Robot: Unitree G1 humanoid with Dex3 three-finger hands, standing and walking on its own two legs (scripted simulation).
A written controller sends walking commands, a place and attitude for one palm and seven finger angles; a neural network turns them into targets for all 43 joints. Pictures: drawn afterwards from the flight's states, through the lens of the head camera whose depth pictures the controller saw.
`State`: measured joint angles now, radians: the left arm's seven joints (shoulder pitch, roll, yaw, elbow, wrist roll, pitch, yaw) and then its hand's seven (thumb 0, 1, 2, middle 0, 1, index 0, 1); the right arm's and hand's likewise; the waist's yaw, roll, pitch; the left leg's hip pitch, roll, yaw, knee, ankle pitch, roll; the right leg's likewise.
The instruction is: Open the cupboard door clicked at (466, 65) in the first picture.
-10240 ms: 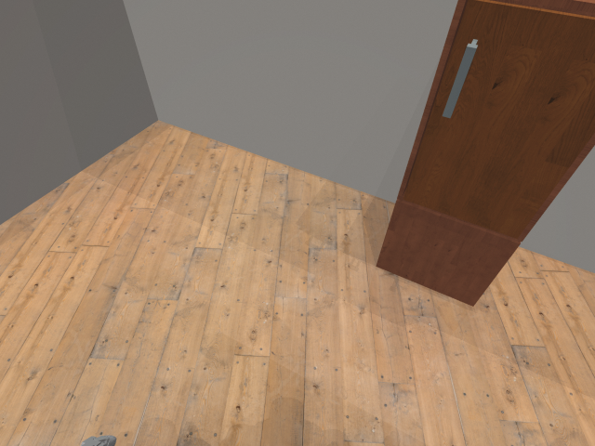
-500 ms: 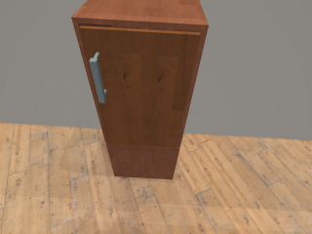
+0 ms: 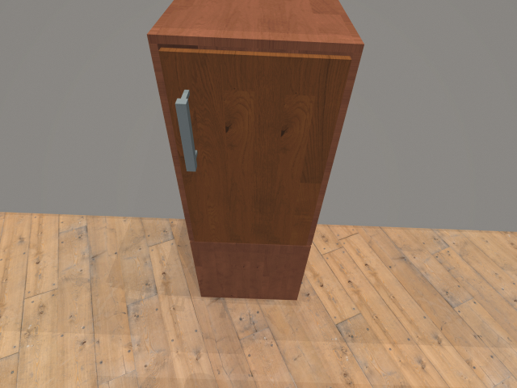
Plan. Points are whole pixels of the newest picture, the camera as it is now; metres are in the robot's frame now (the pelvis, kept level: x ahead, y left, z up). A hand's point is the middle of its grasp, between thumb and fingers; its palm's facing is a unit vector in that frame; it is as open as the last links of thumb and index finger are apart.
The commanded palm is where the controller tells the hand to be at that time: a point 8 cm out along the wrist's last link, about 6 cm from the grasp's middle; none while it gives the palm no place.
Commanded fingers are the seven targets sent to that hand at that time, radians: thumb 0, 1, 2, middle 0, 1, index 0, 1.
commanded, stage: shuffle to correct the standing spot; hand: left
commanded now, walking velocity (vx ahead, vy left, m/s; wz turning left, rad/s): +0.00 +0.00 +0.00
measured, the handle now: (189, 132) +0.59 +0.19 +0.09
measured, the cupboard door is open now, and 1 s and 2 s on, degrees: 0 0 0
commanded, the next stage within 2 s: come to a stop and stand still in 0.22 s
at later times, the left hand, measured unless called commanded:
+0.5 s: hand out of the picture -0.03 +0.13 -0.18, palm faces +0.06 -0.99 -0.12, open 7.4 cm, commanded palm none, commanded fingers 0.00 0.90 0.90 -0.20 -0.30 -0.20 -0.30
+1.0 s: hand out of the picture +0.06 +0.20 -0.17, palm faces +0.03 -0.96 -0.28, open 7.4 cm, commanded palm none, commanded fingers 0.00 0.90 0.90 -0.20 -0.30 -0.20 -0.30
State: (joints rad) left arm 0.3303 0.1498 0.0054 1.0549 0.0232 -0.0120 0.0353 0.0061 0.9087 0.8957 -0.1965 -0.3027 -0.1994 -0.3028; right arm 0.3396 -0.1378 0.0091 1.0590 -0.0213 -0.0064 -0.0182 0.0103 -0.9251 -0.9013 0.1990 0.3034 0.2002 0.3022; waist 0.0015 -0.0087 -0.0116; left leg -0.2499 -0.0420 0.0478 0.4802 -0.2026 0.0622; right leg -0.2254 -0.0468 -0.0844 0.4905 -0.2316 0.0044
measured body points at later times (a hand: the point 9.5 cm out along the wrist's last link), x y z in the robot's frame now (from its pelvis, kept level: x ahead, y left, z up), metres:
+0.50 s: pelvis +0.03 -0.02 +0.00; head +0.02 -0.01 +0.45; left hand -0.04 +0.18 -0.17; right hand +0.02 -0.23 -0.16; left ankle +0.04 +0.08 -0.74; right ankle +0.02 -0.12 -0.74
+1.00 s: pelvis +0.01 -0.01 -0.01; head -0.02 -0.01 +0.44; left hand +0.06 +0.25 -0.15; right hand +0.06 -0.26 -0.15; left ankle +0.04 +0.08 -0.74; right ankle +0.02 -0.12 -0.74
